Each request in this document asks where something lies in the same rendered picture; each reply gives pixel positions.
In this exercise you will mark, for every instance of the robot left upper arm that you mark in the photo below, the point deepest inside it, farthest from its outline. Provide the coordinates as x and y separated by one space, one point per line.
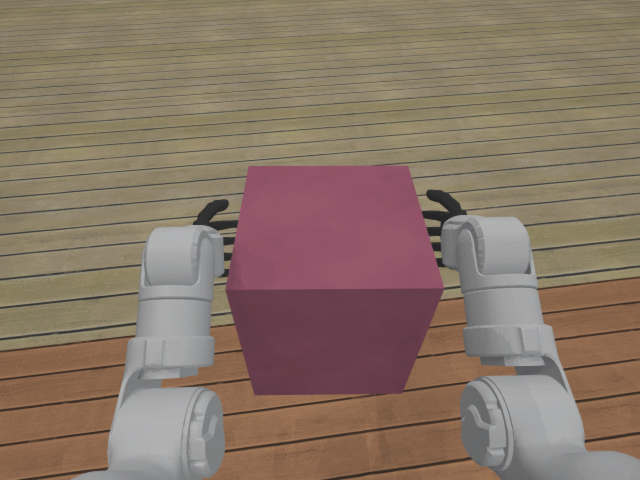
165 434

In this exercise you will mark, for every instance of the right robot forearm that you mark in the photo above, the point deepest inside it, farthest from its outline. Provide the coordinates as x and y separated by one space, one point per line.
505 325

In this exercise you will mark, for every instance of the left robot hand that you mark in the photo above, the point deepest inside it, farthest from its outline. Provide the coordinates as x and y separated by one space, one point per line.
207 214

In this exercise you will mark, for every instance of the left robot forearm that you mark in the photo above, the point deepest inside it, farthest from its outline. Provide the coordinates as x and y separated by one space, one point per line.
176 287

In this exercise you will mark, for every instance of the right robot hand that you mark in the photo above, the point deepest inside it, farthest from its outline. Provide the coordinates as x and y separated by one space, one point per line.
454 209

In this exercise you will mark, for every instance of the robot right upper arm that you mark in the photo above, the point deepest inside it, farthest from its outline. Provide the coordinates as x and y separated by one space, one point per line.
526 427

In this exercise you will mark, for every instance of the carton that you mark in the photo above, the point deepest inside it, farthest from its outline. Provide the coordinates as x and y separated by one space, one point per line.
333 281

